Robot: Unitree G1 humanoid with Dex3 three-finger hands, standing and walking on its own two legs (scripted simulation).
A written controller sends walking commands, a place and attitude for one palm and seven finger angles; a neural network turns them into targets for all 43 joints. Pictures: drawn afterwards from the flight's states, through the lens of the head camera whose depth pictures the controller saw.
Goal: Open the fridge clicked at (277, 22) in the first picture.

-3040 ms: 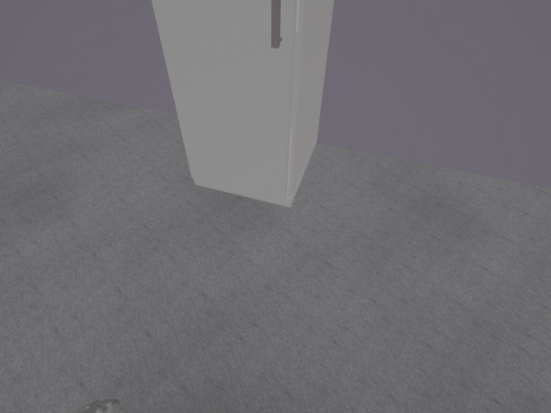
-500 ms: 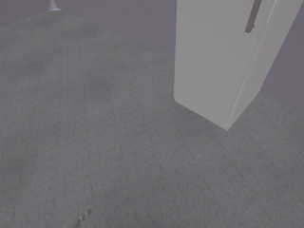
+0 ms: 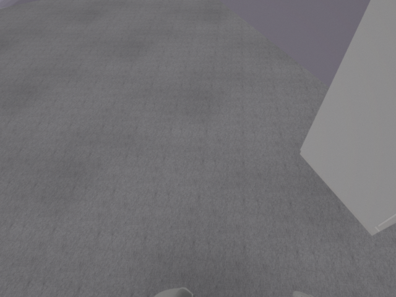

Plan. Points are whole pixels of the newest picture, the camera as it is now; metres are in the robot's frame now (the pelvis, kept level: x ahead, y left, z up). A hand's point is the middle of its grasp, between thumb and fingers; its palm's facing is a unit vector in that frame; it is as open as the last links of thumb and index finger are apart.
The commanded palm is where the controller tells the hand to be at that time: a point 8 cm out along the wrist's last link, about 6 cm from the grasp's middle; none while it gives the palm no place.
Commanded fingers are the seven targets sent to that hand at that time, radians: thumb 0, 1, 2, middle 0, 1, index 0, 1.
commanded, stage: walk to a spot facing it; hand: right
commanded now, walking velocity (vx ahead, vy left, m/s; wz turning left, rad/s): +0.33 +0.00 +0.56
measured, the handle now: out of the picture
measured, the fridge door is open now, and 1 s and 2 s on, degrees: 0 0 0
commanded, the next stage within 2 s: none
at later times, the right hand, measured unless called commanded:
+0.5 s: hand (328, 247) +0.28 -0.28 -0.17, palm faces -0.16 +0.96 -0.24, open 7.4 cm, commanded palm none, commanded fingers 0.00 -0.90 -0.90 0.20 0.30 0.20 0.30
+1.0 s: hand (254, 154) +0.53 -0.12 -0.13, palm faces -0.55 +0.79 -0.28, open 7.4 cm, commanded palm none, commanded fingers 0.00 -0.90 -0.90 0.20 0.30 0.20 0.30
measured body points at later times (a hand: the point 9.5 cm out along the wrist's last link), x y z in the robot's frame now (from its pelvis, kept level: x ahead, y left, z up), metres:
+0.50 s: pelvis +0.23 -0.08 +0.01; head +0.27 -0.09 +0.46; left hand +0.33 +0.18 -0.10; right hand +0.29 -0.33 -0.15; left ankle +0.09 +0.01 -0.64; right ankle +0.32 -0.18 -0.71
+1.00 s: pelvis +0.31 -0.03 +0.01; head +0.33 +0.03 +0.45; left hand +0.18 +0.20 -0.15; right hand +0.56 -0.16 -0.11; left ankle +0.30 +0.07 -0.71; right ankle +0.34 -0.18 -0.63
